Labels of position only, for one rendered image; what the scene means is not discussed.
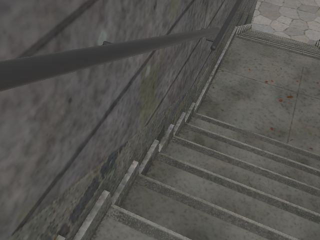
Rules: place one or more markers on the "stairs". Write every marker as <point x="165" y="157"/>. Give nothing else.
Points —
<point x="281" y="41"/>
<point x="217" y="181"/>

